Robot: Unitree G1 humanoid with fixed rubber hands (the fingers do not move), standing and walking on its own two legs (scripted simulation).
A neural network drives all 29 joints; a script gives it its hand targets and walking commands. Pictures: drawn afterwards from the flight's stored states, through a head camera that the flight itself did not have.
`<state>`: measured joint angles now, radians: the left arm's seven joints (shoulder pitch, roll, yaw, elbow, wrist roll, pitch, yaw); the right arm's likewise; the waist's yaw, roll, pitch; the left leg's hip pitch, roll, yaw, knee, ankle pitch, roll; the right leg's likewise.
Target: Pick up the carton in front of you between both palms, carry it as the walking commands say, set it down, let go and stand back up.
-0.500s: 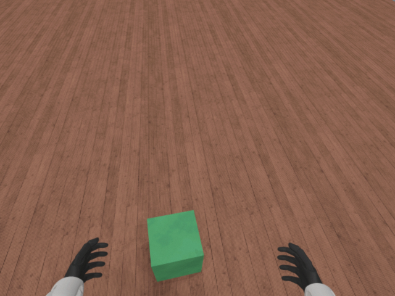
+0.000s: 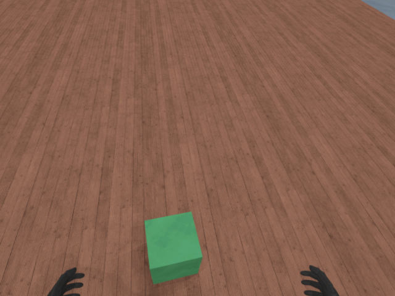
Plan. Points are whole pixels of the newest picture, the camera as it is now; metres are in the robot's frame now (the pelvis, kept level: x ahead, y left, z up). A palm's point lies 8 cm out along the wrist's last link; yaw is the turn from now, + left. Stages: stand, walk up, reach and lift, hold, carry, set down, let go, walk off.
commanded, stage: stand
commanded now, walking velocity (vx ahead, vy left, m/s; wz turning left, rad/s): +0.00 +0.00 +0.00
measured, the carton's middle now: (172, 248) +0.42 +0.06 -0.65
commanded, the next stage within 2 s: none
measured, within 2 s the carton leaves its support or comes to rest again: neither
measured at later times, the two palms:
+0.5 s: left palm out of the picture +0.07 +0.29 -0.11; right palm out of the picture +0.08 -0.28 -0.09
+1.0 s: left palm out of the picture +0.04 +0.29 -0.11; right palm out of the picture +0.06 -0.29 -0.09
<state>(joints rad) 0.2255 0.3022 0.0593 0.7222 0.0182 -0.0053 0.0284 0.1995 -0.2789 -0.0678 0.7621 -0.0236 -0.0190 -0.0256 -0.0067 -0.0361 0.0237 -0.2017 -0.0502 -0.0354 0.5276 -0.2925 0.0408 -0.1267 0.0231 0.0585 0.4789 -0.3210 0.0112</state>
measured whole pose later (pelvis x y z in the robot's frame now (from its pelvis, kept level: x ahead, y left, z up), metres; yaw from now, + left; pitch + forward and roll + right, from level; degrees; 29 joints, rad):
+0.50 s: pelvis -0.02 +0.01 +0.00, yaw +0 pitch -3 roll -1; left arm 0.23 0.33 0.03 0.85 0.01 -0.02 0.04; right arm 0.18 -0.30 -0.05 0.88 -0.01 -0.02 -0.02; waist 0.00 -0.03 0.04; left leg -0.17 -0.06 -0.03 0.46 -0.24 0.05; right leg -0.11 0.01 0.07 0.43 -0.27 0.02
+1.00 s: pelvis -0.03 +0.00 +0.01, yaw +0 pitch -3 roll +0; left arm 0.22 0.35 0.02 0.94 0.00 -0.03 0.04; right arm 0.16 -0.32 -0.03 0.98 0.00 -0.02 -0.02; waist 0.00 -0.02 0.04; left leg -0.16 -0.06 -0.03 0.40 -0.18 0.04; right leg -0.10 0.01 0.06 0.39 -0.23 0.02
